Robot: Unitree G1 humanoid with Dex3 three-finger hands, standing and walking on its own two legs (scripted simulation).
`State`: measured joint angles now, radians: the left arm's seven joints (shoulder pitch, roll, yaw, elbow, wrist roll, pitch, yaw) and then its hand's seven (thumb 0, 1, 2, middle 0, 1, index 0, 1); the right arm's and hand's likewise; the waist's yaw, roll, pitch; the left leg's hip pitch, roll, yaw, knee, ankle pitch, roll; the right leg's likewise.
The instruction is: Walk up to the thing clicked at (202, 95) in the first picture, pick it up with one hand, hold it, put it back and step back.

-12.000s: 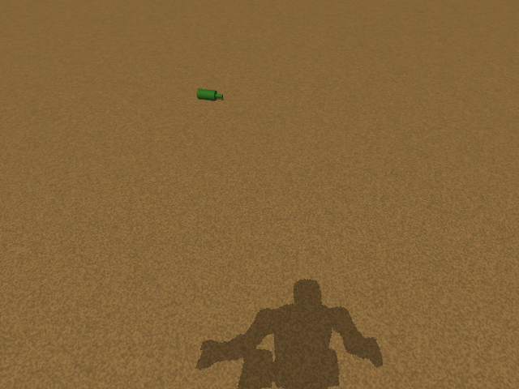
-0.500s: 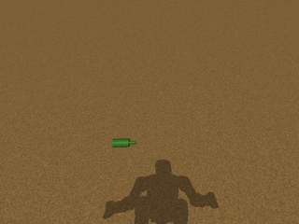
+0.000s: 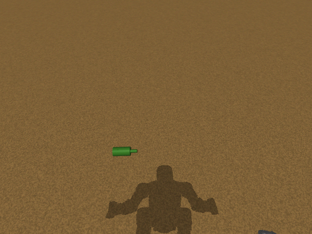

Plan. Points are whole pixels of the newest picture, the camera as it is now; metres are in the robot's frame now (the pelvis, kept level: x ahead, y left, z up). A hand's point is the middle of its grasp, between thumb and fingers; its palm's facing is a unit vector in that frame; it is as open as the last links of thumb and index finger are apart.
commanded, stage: walk up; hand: left
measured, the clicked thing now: (125, 151) +0.77 +0.25 -0.74
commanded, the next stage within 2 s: stand in 0.28 s
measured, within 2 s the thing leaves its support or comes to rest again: neither
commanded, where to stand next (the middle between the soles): +0.39 +0.01 m, yaw +0 degrees
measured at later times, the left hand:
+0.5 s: hand out of the picture +0.09 +0.26 -0.15, palm faces -0.02 -0.94 -0.34, open 7.4 cm
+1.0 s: hand out of the picture +0.05 +0.26 -0.15, palm faces -0.04 -0.94 -0.35, open 7.4 cm
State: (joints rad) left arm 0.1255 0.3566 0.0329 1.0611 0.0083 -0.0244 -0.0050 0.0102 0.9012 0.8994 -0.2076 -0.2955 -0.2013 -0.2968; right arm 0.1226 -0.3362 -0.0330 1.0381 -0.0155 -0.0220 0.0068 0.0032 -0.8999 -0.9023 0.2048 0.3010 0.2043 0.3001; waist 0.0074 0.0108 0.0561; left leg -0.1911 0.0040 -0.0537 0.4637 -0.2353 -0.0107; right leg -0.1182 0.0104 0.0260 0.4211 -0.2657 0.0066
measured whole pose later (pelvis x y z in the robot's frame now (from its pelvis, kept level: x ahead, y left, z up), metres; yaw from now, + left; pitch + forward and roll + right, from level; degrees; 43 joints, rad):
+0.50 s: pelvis +0.00 +0.00 +0.01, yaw -1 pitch -2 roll +0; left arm 0.08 0.35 0.01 1.12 0.01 -0.01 0.00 0.01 0.90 0.90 -0.21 -0.30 -0.20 -0.30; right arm 0.06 -0.34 -0.02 1.10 -0.01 -0.01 0.00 0.00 -0.90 -0.90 0.20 0.30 0.20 0.30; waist 0.00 0.00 0.07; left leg -0.13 0.00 -0.04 0.35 -0.17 -0.01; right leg -0.07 0.00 0.04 0.32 -0.21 0.02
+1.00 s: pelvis -0.01 +0.00 +0.01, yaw +0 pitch -2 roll +0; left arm 0.12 0.36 0.00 1.14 0.01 -0.01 -0.01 0.01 0.90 0.90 -0.21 -0.30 -0.20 -0.30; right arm 0.11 -0.35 -0.01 1.15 -0.01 -0.01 0.01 0.00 -0.90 -0.90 0.20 0.30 0.20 0.30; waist -0.01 0.00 0.05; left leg -0.15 0.00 -0.04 0.32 -0.14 -0.01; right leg -0.10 0.00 0.04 0.32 -0.19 0.01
